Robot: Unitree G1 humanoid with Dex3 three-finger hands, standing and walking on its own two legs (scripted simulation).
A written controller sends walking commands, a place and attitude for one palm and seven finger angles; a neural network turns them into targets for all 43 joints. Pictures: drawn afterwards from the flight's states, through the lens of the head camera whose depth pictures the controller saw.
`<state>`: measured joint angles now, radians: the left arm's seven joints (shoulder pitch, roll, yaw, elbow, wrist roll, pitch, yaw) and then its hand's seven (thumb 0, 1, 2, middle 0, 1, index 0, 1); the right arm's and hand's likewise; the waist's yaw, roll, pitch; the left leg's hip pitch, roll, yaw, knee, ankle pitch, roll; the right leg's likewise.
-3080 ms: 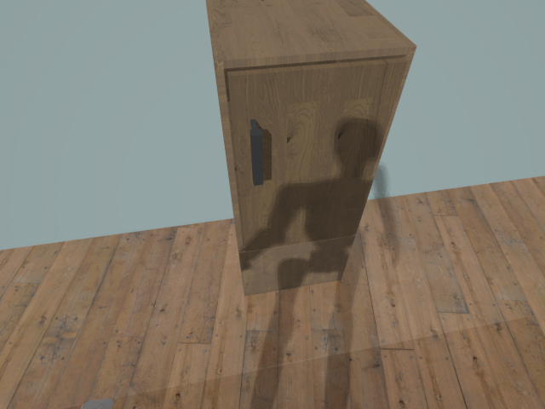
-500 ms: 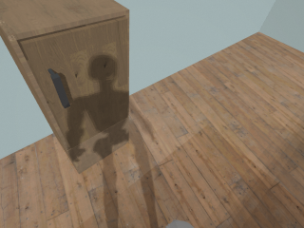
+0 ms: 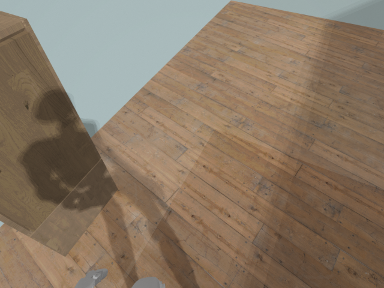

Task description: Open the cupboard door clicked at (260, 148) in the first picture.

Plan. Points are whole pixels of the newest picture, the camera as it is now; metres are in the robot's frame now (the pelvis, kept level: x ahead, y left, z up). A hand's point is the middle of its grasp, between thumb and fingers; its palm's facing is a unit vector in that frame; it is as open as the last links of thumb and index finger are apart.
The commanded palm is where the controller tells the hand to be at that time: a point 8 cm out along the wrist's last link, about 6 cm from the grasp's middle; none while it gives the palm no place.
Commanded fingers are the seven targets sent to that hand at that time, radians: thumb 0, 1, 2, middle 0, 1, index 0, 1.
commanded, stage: walk to a spot facing it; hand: left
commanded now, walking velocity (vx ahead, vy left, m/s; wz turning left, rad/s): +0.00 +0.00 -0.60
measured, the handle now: out of the picture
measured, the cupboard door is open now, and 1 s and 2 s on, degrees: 0 0 0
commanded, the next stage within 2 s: none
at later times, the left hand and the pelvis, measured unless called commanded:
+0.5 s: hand out of the picture +0.12 +0.21 -0.16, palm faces -0.29 -0.94 -0.18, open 7.4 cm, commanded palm none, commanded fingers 0.00 0.90 0.90 -0.20 -0.30 -0.20 -0.30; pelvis -0.01 +0.04 +0.01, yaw -19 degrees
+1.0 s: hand (127, 285) +0.15 +0.16 -0.16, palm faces -0.51 -0.84 -0.19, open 7.4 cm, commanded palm none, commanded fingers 0.00 0.90 0.90 -0.20 -0.30 -0.20 -0.30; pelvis -0.01 +0.03 +0.00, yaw -36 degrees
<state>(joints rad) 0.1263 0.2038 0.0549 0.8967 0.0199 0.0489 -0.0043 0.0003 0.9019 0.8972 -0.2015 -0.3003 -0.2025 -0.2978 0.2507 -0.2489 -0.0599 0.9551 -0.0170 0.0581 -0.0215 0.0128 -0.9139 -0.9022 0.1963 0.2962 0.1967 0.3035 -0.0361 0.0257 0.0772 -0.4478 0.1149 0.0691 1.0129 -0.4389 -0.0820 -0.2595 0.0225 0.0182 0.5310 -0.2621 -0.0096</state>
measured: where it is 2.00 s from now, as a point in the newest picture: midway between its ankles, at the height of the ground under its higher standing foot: (245, 284)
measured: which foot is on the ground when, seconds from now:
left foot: up 0.00-0.14, down 0.16-0.60, up 0.62-1.00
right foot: down 0.00-0.16, up 0.18-0.58, down 0.60-1.00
